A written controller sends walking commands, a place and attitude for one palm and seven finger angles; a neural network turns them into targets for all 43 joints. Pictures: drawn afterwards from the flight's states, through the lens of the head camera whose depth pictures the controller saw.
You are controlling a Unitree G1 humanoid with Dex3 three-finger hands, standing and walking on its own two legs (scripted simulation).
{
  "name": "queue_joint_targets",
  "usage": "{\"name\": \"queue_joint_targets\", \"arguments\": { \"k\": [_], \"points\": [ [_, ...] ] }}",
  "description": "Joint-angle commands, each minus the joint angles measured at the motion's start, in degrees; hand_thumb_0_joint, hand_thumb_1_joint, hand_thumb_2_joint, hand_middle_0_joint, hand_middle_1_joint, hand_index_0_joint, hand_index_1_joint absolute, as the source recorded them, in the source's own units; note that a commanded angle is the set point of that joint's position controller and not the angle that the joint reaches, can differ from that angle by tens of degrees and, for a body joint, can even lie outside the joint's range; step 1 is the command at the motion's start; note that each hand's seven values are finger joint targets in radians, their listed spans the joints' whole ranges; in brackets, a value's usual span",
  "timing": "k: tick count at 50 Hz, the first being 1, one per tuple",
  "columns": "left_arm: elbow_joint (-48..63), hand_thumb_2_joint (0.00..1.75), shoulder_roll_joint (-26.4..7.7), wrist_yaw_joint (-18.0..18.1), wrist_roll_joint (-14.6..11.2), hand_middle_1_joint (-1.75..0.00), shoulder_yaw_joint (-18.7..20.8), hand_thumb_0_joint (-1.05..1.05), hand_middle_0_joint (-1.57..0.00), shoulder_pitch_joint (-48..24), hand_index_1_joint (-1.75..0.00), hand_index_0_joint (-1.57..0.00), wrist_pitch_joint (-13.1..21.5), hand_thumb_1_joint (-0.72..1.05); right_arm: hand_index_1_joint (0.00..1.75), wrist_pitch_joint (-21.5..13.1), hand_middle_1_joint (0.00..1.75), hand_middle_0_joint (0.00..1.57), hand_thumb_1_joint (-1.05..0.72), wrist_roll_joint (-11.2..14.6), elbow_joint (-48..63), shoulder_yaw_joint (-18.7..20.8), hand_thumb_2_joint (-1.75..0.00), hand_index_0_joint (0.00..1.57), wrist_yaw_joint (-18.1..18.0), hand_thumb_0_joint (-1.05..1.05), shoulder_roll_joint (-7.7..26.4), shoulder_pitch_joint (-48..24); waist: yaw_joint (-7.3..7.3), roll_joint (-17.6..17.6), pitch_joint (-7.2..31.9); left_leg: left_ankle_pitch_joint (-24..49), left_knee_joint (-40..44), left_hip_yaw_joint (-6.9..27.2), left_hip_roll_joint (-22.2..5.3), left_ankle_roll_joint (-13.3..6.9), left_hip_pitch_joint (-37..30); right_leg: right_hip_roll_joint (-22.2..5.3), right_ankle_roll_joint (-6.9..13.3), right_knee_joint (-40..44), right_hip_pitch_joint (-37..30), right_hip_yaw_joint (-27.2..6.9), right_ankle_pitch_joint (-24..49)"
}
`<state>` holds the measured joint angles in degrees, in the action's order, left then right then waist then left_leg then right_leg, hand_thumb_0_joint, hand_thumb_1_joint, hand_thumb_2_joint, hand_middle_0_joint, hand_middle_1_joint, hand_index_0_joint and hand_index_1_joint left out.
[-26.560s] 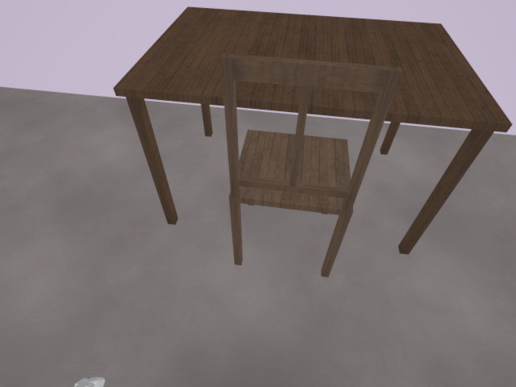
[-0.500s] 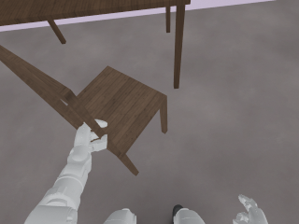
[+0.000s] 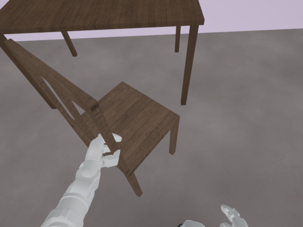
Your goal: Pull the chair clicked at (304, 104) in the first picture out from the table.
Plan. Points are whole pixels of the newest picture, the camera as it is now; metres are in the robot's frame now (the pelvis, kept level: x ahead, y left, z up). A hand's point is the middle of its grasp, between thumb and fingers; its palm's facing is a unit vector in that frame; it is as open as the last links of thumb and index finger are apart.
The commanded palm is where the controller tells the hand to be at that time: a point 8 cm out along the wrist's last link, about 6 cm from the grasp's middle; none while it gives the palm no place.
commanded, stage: stop walking, hand still on the chair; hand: left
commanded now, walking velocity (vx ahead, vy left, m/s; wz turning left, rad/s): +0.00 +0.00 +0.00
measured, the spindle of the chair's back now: (76, 115) +0.47 +0.28 -0.06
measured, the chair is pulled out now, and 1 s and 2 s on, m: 0.46 0.46 0.46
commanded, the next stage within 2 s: open the thumb and straighten the fingers in 0.48 s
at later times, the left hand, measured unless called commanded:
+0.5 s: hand (114, 157) +0.31 +0.13 -0.06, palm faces -0.09 -0.96 -0.26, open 6.4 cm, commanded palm +0.30 +0.18 -0.03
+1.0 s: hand (104, 153) +0.32 +0.15 -0.05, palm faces -0.10 -0.96 -0.27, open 12.8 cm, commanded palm +0.30 +0.20 -0.03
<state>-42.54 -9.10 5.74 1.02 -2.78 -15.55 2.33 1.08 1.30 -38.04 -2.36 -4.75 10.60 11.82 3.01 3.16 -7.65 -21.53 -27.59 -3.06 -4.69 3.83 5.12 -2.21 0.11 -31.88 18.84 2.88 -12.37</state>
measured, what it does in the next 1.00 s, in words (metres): stands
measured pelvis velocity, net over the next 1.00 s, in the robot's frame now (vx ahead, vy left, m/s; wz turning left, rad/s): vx -0.01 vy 0.03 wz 0.03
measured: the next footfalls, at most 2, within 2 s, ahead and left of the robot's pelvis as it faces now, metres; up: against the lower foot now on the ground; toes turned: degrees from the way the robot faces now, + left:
none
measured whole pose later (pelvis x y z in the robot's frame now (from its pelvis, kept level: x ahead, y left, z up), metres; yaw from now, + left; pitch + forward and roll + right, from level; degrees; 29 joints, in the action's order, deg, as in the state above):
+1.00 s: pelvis -0.01 +0.03 -0.01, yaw +2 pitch +10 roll +1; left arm -38.6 -9.4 2.4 2.6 -1.4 -15.7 0.6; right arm -2.2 1.3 -38.0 1.3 0.5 15.0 16.7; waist 3.7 2.6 5.0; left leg -24.8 -38.4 -2.3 -1.5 0.9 23.8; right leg -5.8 -2.5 -37.7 34.8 2.2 -12.9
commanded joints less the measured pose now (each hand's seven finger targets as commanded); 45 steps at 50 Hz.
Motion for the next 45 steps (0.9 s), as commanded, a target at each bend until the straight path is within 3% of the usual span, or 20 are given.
{"name": "queue_joint_targets", "arguments": {
  "k": [1,5,8,11,17,20,23,28,29,30,31,32,33,35,38,40,41,42,44,45],
  "points": [
    [15.6,0.90,-7.6,0.6,-1.6,-1.45,3.7,0.00,-0.50,-14.4,-1.45,-0.50,6.7,0.90,0.30,-2.0,0.30,0.20,-0.90,-0.2,6.6,4.1,-0.90,0.20,-1.4,0.00,8.8,-0.4,-1.22,-6.3,23.8,25.8,0.7,0.1,-1.8,-3.1,2.8,-5.3,2.6,0.8,-20.1,-4.0,32.5],
    [16.5,0.90,-7.2,0.6,-1.7,-1.45,3.3,0.00,-0.50,-14.1,-1.45,-0.50,6.7,0.90,0.30,-1.8,0.30,0.20,-0.90,-0.2,6.8,4.2,-0.90,0.20,-1.7,0.00,8.7,-0.7,-1.19,-5.1,24.6,25.6,1.1,-0.2,-1.5,-2.9,2.0,-5.6,2.5,0.7,-20.0,-3.9,33.9],
    [16.8,0.90,-6.8,0.6,-1.9,-1.45,2.9,0.00,-0.50,-14.3,-1.45,-0.50,6.6,0.90,0.30,-1.6,0.30,0.20,-0.90,-0.1,7.0,4.1,-0.90,0.20,-1.8,0.00,8.8,-1.1,-1.24,-2.4,24.0,24.4,2.6,0.2,-1.7,-3.0,2.2,-5.1,2.0,1.1,-19.0,-3.4,30.1],
    [16.9,0.90,-6.8,0.8,-1.9,-1.45,2.9,0.00,-0.50,-14.7,-1.45,-0.50,6.4,0.90,0.30,-1.4,0.30,0.20,-0.90,-0.1,7.4,4.2,-0.90,0.20,-1.9,0.00,9.0,-1.5,-1.35,-3.4,24.1,23.0,2.5,0.2,-1.6,-3.0,2.9,-5.2,2.0,1.9,-19.4,-3.7,29.3],
    [16.7,0.90,-7.3,0.8,-2.0,-1.45,3.0,0.00,-0.50,-15.1,-1.45,-0.50,6.3,0.90,0.30,-1.4,0.30,0.20,-0.90,0.0,7.6,4.3,-0.90,0.20,-2.2,0.00,9.4,-1.9,-1.58,0.0,22.7,21.1,4.3,0.5,-1.8,-3.1,4.1,-3.9,1.4,2.4,-17.8,-2.9,24.9],
    [15.7,0.90,-6.6,0.9,-1.9,-1.45,2.7,0.00,-0.50,-14.8,-1.45,-0.50,6.1,0.90,0.30,-1.4,0.30,0.20,-0.90,-0.1,7.8,4.2,-0.90,0.20,-2.2,0.00,9.2,-1.7,-1.63,-2.1,22.8,20.0,4.1,0.3,-1.7,-3.1,4.6,-3.8,1.3,2.7,-17.8,-3.1,24.6],
    [15.6,0.90,-7.3,0.9,-1.9,-1.45,3.2,0.00,-0.50,-14.6,-1.45,-0.50,6.2,0.90,0.30,-1.6,0.30,0.20,-0.90,-0.2,7.6,4.3,-0.90,0.20,-2.2,0.00,9.4,-1.3,-1.64,-1.4,23.2,20.3,4.0,0.2,-1.6,-3.0,4.6,-4.0,1.5,2.7,-18.0,-3.4,25.8],
    [15.1,0.90,-7.2,0.7,-1.8,-1.45,3.0,0.00,-0.50,-14.5,-1.45,-0.50,6.3,0.90,0.30,-1.7,0.30,0.20,-0.90,-0.3,7.2,4.2,-0.90,0.20,-2.3,0.00,9.2,-0.8,-1.48,-3.3,24.1,21.9,3.4,0.1,-1.5,-2.8,4.4,-4.3,1.5,2.3,-18.7,-3.3,29.1],
    [16.1,0.90,-10.3,1.0,-1.6,-1.45,6.1,0.00,-0.50,-13.7,-1.45,-0.50,6.5,0.90,0.30,-1.7,0.30,0.20,-0.90,-0.3,7.3,4.5,-0.90,0.20,-2.3,0.00,9.6,-0.7,-1.78,-2.9,24.7,22.4,3.0,0.2,-1.5,-2.8,4.2,-4.4,1.6,2.1,-19.0,-3.7,30.0],
    [9.2,0.84,-3.9,0.1,0.5,-1.45,1.2,0.00,-0.50,-10.4,-1.45,-0.50,5.0,0.78,0.30,-2.1,0.30,0.20,-0.90,1.6,5.1,5.0,-0.90,0.20,0.0,0.00,10.7,2.7,2.51,-11.4,28.8,22.3,0.9,0.4,2.7,-3.7,14.1,-1.1,0.2,1.6,-16.0,0.1,26.4],
    [13.8,0.78,-7.4,-0.1,0.7,-1.45,4.9,0.00,-0.50,-12.3,-1.45,-0.50,5.9,0.66,0.30,-2.9,0.30,0.20,-0.90,1.3,5.5,5.6,-0.90,0.20,0.9,0.00,10.9,2.6,0.59,-10.7,31.1,22.5,-1.1,0.1,2.9,-4.1,16.4,-1.0,0.6,0.4,-16.2,-0.6,26.6],
    [14.2,0.73,-7.1,-0.5,1.3,-1.45,4.3,0.00,-0.50,-10.0,-1.45,-0.50,5.9,0.54,0.30,-2.8,0.30,0.20,-0.90,1.1,5.7,5.6,-0.90,0.20,1.4,0.00,10.6,2.7,0.44,-8.0,31.7,22.4,-1.2,-0.3,2.9,-3.8,16.4,-1.1,0.8,-0.3,-15.8,-0.7,26.1],
    [15.9,0.67,-8.9,0.0,1.2,-1.45,6.0,0.00,-0.50,-12.6,-1.45,-0.50,6.5,0.42,0.30,-3.6,0.30,0.20,-0.90,0.8,5.2,5.5,-0.90,0.20,2.0,0.00,10.3,2.3,0.75,-5.1,29.5,20.1,-0.7,0.0,3.6,-3.6,17.1,-1.0,0.5,0.2,-12.9,-0.6,22.9],
    [16.3,0.55,-5.8,-0.1,1.2,-1.45,3.7,0.00,-0.50,-11.4,-1.45,-0.50,6.3,0.17,0.30,-5.0,0.30,0.20,-0.90,0.3,5.1,5.4,-0.90,0.20,3.3,0.00,9.9,2.5,0.77,-2.2,27.7,18.9,-1.2,-0.2,4.0,-3.4,17.7,-0.5,0.7,0.0,-9.7,0.0,19.9],
    [17.6,0.37,-6.7,-0.7,2.2,-1.45,3.5,0.00,-0.50,-13.3,-1.45,-0.50,5.6,-0.19,0.30,-5.5,0.30,0.20,-0.90,0.0,5.3,5.7,-0.90,0.20,4.2,0.00,10.3,3.2,0.98,0.6,27.8,19.6,-2.3,-0.1,4.4,-3.4,18.5,0.0,1.0,-1.4,-7.3,0.7,18.5],
    [16.6,0.26,-4.1,-1.2,3.2,-1.38,1.2,0.00,-0.47,-12.1,-1.38,-0.47,4.3,-0.43,0.30,-5.7,0.30,0.20,-0.90,-0.1,5.7,5.8,-0.90,0.20,4.8,0.00,10.4,4.0,0.79,1.4,28.2,21.5,-3.1,0.1,4.3,-3.1,18.1,0.2,1.1,-2.6,-5.1,1.4,18.1],
    [16.2,0.20,-10.1,-1.1,4.1,-1.30,5.2,0.00,-0.45,-16.5,-1.30,-0.45,3.9,-0.55,0.30,-5.4,0.30,0.20,-0.90,-0.1,5.1,6.0,-0.90,0.20,4.6,0.00,11.2,4.5,1.11,1.5,27.9,20.7,-3.9,0.1,4.4,-3.2,19.0,0.2,1.0,-3.3,-4.2,1.1,17.7],
    [15.9,0.20,-9.6,-1.3,3.9,-1.23,4.9,0.00,-0.43,-16.2,-1.23,-0.43,3.4,-0.55,0.30,-5.1,0.30,0.20,-0.90,-0.1,5.5,6.0,-0.90,0.20,4.6,0.00,11.1,4.6,0.72,1.9,28.0,19.8,-3.9,0.2,4.6,-3.2,19.4,0.2,1.0,-3.7,-4.0,1.2,16.5],
    [14.4,0.20,-6.1,-1.9,2.5,-1.09,3.5,0.00,-0.38,-14.7,-1.09,-0.38,2.2,-0.55,0.30,-5.2,0.30,0.20,-0.90,0.0,6.2,5.9,-0.90,0.20,4.7,0.00,11.0,4.5,1.02,-1.7,27.1,17.8,-4.1,0.6,4.6,-3.2,20.7,0.5,0.8,-4.2,-3.1,1.7,14.5],
    [14.7,0.20,-4.9,-2.4,1.8,-1.01,3.0,0.00,-0.35,-14.1,-1.01,-0.35,1.9,-0.55,0.30,-5.3,0.30,0.20,-0.90,0.0,6.6,6.0,-0.90,0.20,4.8,0.00,11.1,4.5,0.78,-1.8,27.8,17.4,-4.3,0.5,4.7,-3.2,21.0,0.6,0.8,-4.6,-2.8,1.8,14.0]
  ]
}}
